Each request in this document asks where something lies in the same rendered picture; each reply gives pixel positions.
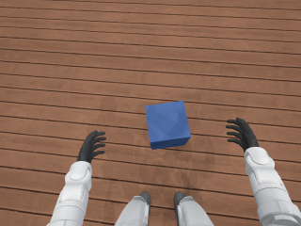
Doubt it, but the carton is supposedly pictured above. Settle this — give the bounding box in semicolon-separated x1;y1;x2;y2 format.
145;101;191;150

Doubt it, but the right robot shin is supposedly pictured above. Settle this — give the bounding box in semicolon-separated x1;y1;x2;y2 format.
180;196;194;203

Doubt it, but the robot left forearm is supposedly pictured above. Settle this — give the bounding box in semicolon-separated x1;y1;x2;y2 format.
46;161;92;226

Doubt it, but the left robot shin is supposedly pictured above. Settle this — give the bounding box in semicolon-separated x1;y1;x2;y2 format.
132;196;146;226

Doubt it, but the robot shin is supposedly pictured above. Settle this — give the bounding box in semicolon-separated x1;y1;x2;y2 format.
180;196;194;203
132;196;146;226

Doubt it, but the robot right hand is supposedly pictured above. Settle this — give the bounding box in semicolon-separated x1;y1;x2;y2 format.
226;117;260;153

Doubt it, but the robot right forearm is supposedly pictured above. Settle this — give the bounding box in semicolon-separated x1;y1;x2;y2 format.
244;147;301;226

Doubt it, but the robot left hand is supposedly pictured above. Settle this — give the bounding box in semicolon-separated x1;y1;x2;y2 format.
76;130;106;164

